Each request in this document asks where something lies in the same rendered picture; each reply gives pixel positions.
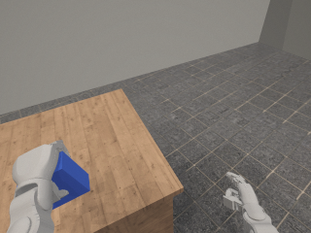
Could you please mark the table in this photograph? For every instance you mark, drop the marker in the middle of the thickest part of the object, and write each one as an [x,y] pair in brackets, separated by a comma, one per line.
[130,181]

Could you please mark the robot right hand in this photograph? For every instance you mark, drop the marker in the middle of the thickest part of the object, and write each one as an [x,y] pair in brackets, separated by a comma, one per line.
[235,200]

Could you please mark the left robot forearm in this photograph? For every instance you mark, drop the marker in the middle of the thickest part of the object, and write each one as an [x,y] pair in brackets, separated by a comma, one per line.
[31,209]

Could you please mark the right robot forearm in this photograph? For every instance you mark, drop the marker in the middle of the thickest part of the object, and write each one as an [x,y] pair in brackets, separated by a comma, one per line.
[255,219]

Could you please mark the sponge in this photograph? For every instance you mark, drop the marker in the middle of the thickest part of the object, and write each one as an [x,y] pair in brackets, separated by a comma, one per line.
[68,175]

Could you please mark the robot left hand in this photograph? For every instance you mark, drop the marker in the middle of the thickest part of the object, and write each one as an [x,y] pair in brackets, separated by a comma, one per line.
[40,163]

